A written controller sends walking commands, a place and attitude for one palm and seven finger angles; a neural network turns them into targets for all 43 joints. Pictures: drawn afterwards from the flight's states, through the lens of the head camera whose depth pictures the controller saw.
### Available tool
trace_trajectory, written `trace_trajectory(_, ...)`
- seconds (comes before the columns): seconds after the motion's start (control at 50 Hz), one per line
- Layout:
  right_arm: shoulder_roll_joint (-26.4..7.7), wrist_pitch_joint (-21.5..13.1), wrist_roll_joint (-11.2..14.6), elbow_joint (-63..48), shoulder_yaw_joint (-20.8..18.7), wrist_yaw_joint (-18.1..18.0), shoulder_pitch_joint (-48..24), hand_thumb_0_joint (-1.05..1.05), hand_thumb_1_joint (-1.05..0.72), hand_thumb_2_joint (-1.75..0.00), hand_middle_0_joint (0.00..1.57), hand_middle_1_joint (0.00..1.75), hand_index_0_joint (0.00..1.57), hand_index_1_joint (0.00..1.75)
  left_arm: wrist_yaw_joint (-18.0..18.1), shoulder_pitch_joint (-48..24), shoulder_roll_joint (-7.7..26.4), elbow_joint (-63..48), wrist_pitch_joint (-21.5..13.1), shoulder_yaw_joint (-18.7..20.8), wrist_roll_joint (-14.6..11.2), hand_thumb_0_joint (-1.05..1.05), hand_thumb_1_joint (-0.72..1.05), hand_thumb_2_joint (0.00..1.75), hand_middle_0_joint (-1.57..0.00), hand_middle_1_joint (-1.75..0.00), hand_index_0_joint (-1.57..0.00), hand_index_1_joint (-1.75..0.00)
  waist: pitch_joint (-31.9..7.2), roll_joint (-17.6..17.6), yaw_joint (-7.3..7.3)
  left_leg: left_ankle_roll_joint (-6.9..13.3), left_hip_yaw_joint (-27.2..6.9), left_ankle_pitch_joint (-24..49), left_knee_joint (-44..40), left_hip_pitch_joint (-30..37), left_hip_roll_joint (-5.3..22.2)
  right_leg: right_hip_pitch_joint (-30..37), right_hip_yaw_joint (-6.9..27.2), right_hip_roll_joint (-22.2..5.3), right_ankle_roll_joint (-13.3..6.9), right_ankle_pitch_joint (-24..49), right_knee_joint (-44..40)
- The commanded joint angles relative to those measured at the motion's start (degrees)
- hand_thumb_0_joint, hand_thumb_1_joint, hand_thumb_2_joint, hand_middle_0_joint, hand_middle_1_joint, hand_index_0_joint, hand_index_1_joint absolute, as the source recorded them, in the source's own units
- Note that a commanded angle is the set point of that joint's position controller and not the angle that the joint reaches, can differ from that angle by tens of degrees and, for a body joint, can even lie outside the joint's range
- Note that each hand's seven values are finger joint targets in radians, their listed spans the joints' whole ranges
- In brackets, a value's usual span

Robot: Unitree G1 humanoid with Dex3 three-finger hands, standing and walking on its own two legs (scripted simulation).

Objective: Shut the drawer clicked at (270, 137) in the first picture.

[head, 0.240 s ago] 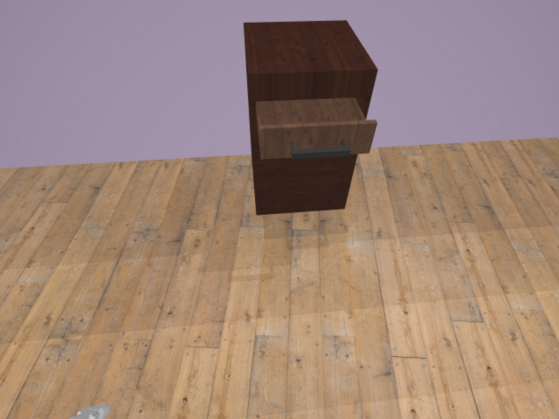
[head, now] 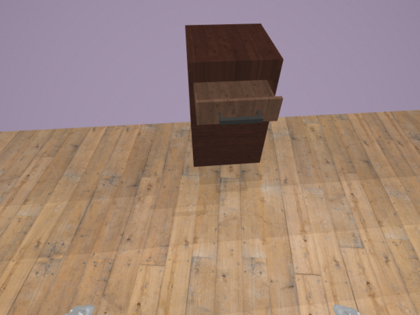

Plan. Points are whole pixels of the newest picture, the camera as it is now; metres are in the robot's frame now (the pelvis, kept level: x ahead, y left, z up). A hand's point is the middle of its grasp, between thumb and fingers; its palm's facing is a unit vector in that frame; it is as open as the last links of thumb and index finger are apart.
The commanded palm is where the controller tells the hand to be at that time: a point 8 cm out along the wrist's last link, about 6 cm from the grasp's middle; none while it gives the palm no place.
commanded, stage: stand and wait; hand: left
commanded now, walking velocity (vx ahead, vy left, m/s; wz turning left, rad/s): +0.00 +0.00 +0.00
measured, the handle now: (240, 117) +0.96 -0.08 -0.23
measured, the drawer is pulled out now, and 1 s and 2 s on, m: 0.16 0.16 0.16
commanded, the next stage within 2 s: look at it before walking up in 0.68 s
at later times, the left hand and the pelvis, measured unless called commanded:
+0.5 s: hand out of the picture +0.05 +0.22 -0.15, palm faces -0.02 -0.94 -0.33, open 7.4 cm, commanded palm none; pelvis -0.01 -0.02 +0.00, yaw +0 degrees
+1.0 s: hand out of the picture +0.04 +0.22 -0.16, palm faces -0.02 -0.95 -0.31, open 7.4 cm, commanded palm none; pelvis -0.02 -0.02 +0.01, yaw +0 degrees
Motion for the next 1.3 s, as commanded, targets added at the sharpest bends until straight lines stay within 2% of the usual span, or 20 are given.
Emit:
trace_trajectory(0.0, -11.57, -1.09, -0.15, -2.64, -2.88, -0.73, -2.22, 0.0, -0.9, -0.9, 0.2, 0.3, 0.2, 0.3, 0.77, -1.77, 11.65, -3.03, -1.72, 3.18, 0.11, 0.0, 0.9, 0.9, -0.2, -0.3, -0.2, -0.3, -4.16, 0.28, -0.38, 1.36, -4.77, 16.57, -3.89, 0.94, 7.19, 1.95, 3.71, -4.82, -2.52, 15.91, -3.59)
trace_trajectory(0.18, -10.78, -0.86, 0.02, -0.11, -2.54, -0.76, -1.49, 0.0, -0.9, -0.9, 0.2, 0.3, 0.2, 0.3, 0.79, -0.79, 11.35, -0.8, -2.05, 3.1, -0.01, 0.0, 0.9, 0.9, -0.2, -0.3, -0.2, -0.3, -3.71, -0.71, -0.36, 0.73, -4.6, 13.31, -4.61, 1.34, 7.3, 2.13, 4.78, -5.3, -2.73, 15.53, -5.94)
trace_trajectory(0.38, -10.42, -0.77, 0.09, 2.53, -2.18, -0.78, 0.11, 0.0, -0.9, -0.9, 0.2, 0.3, 0.2, 0.3, 0.82, -0.18, 11.0, 1.51, -2.12, 3.03, -0.16, 0.0, 0.9, 0.9, -0.2, -0.3, -0.2, -0.3, -2.37, -0.33, -0.23, 0.28, -4.87, 11.12, -6.01, 0.56, 7.49, 2.32, 5.07, -5.27, -2.81, 12.88, -7.66)
trace_trajectory(0.6, -9.94, -0.68, 0.04, 3.82, -2.11, -0.7, 1.4, 0.0, -0.9, -0.9, 0.2, 0.3, 0.2, 0.3, 0.76, -0.08, 10.41, 2.51, -2.02, 2.87, -0.09, 0.0, 0.9, 0.9, -0.2, -0.3, -0.2, -0.3, -0.08, -0.16, -0.2, 0.06, -5.16, 7.77, -7.3, -0.55, 7.45, 0.36, 5.77, -4.96, -2.69, 6.96, -9.58)
trace_trajectory(0.66, -9.79, -0.73, 0.06, 3.93, -2.19, -0.72, 1.78, 0.0, -0.9, -0.9, 0.2, 0.3, 0.2, 0.3, 0.75, 0.07, 10.3, 2.51, -2.03, 2.91, -0.03, 0.0, 0.9, 0.9, -0.2, -0.3, -0.2, -0.3, -0.51, -0.27, -0.21, 0.09, -5.27, 7.64, -7.29, -0.54, 7.46, 0.32, 5.84, -4.91, -2.65, 6.31, -9.65)
trace_trajectory(0.8, -9.7, -0.97, 0.05, 4.04, -2.21, -0.8, 2.13, 0.0, -0.9, -0.9, 0.2, 0.3, 0.2, 0.3, 0.78, 0.31, 9.91, 2.66, -2.12, 2.97, -0.05, 0.0, 0.9, 0.9, -0.2, -0.3, -0.2, -0.3, -1.48, 0.34, -0.2, 0.04, -5.42, 9.26, -7.52, 0.02, 7.75, 1.06, 5.51, -4.73, -2.62, 8.52, -9.13)
trace_trajectory(0.88, -9.57, -0.94, 0.13, 4.06, -2.23, -0.82, 2.38, 0.0, -0.9, -0.9, 0.2, 0.3, 0.2, 0.3, 0.77, 0.44, 9.73, 2.79, -2.07, 2.88, -0.01, 0.0, 0.9, 0.9, -0.2, -0.3, -0.2, -0.3, -0.36, -0.18, -0.18, 0.1, -5.5, 8.76, -7.75, -0.42, 7.76, 0.4, 5.41, -4.61, -2.5, 7.81, -9.4)
trace_trajectory(0.94, -9.23, -0.89, 0.12, 4.18, -2.21, -0.84, 2.47, 0.0, -0.9, -0.9, 0.2, 0.3, 0.2, 0.3, 0.75, 0.98, 9.59, 3.07, -2.02, 2.86, 0.0, 0.0, 0.9, 0.9, -0.2, -0.3, -0.2, -0.3, -0.34, 0.64, -0.08, 0.13, -5.41, 8.48, -7.84, -0.2, 7.74, 0.27, 5.37, -4.59, -2.49, 7.5, -9.49)
trace_trajectory(1.0, -9.36, -0.99, 0.09, 4.19, -2.22, -0.86, 2.64, 0.0, -0.9, -0.9, 0.2, 0.3, 0.2, 0.3, 0.76, 0.99, 9.54, 3.02, -2.12, 2.91, -0.02, 0.0, 0.9, 0.9, -0.2, -0.3, -0.2, -0.3, -1.26, 0.02, -0.21, 0.1, -5.48, 9.39, -7.64, 0.26, 7.77, 0.73, 5.58, -4.73, -2.57, 8.46, -9.44)
trace_trajectory(1.28, -9.08, -0.96, 0.16, 4.35, -2.21, -0.93, 2.81, 0.0, -0.9, -0.9, 0.2, 0.3, 0.2, 0.3, 0.8, 1.77, 9.21, 3.55, -2.14, 2.79, 0.02, 0.0, 0.9, 0.9, -0.2, -0.3, -0.2, -0.3, -0.57, -0.04, -0.08, 0.12, -5.54, 9.86, -7.86, 0.41, 7.8, 0.7, 5.26, -4.73, -2.39, 9.22, -9.69)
